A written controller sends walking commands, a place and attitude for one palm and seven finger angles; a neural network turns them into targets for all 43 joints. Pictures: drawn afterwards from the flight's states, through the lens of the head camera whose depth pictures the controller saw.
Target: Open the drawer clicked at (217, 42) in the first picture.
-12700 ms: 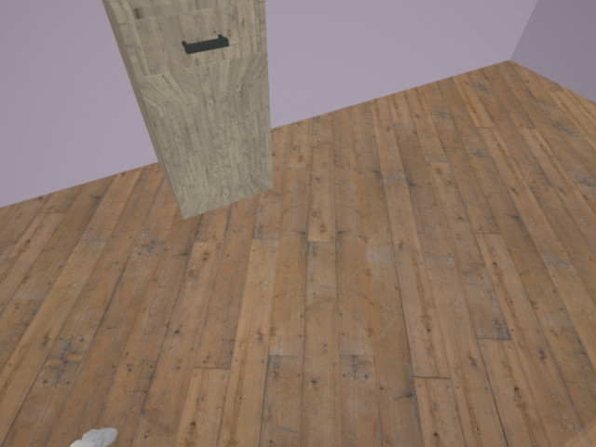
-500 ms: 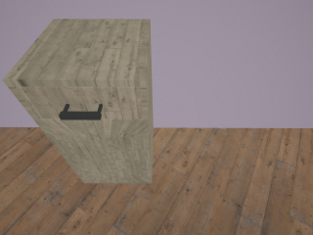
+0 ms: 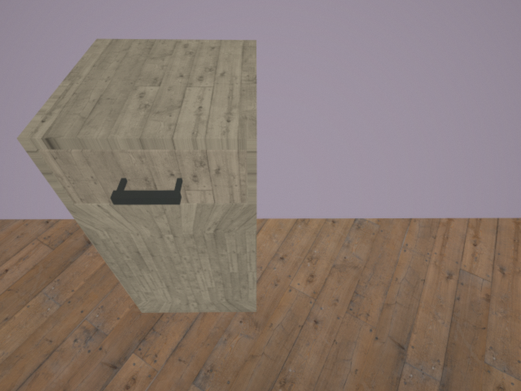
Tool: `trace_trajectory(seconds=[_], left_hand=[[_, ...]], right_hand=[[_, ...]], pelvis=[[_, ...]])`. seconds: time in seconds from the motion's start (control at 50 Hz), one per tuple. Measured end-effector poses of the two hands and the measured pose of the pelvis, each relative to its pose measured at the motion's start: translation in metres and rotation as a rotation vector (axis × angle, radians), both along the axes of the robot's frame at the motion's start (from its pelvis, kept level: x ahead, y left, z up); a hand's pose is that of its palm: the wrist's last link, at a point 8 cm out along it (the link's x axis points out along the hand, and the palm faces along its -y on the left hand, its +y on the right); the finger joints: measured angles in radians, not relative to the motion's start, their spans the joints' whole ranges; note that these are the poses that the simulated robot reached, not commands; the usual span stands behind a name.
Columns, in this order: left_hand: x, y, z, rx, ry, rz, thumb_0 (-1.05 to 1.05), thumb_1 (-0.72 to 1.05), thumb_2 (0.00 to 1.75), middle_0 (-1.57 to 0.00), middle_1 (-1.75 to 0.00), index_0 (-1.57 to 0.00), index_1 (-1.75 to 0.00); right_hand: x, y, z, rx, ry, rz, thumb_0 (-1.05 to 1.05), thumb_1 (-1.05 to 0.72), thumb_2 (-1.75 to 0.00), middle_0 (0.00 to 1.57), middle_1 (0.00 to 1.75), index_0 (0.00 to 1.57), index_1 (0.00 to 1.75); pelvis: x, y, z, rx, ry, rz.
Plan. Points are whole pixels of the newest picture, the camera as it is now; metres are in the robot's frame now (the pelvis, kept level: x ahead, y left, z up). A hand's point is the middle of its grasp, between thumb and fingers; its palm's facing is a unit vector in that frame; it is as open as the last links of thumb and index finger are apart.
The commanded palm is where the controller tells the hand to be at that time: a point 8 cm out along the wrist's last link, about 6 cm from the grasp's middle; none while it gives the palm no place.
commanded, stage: come to a stop and stand still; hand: left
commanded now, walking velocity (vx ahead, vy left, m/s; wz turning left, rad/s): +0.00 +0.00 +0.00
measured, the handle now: (148, 190) +0.49 +0.27 -0.02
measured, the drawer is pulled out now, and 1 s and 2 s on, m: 0.00 0.00 0.00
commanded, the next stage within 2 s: look again from close up in 0.24 s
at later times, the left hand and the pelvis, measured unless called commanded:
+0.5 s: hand out of the picture -0.01 +0.15 -0.18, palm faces +0.02 -0.99 -0.16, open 7.4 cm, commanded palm none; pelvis +0.01 +0.00 +0.00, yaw +0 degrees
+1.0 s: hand out of the picture +0.00 +0.14 -0.17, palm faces +0.02 -0.98 -0.18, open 7.3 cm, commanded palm none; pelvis +0.01 -0.02 +0.00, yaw +0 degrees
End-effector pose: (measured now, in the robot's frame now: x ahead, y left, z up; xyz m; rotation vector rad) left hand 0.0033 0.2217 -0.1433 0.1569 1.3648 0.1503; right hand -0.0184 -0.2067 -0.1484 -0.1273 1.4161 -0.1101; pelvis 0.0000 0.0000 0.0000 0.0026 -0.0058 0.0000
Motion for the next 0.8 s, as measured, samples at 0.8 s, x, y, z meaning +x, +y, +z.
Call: trace_trajectory(seconds=[0.8], left_hand=[[-0.006, -0.022, -0.002, -0.027, 0.056, 0.016, 0.01, 0.91, 0.90, -0.20, -0.30, -0.20, -0.30]], right_hand=[[0.012, -0.008, 0.001, -0.006, 0.021, -0.018, 0.00, -0.91, -0.90, 0.19, 0.30, 0.20, 0.30]], pelvis=[[0.016, -0.010, 0.002, 0.003, -0.001, -0.007]])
